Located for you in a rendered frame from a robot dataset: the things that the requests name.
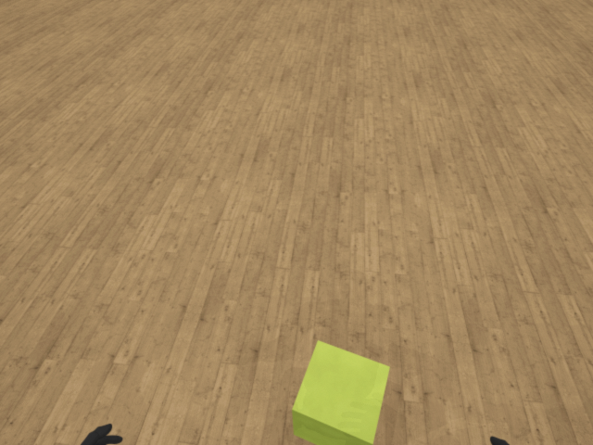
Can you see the robot left hand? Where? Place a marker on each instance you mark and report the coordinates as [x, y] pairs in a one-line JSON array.
[[99, 437]]

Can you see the carton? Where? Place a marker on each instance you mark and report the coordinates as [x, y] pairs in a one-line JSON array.
[[340, 398]]

